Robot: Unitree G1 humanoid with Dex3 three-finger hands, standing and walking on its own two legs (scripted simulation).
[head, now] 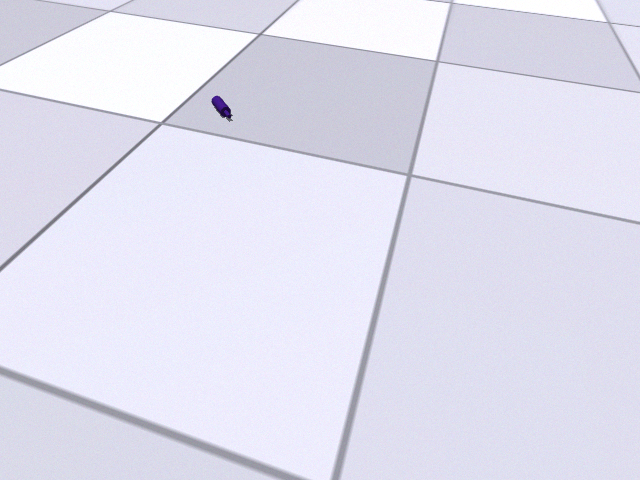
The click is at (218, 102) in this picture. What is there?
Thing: lying bottle
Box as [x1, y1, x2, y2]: [212, 96, 230, 117]
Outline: 214,96 212,98 212,103 223,116 230,117 229,108 220,97
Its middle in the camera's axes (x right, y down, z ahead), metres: -0.59 -0.76 +2.35
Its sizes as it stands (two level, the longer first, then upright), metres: 0.208 0.064 0.064
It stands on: the floor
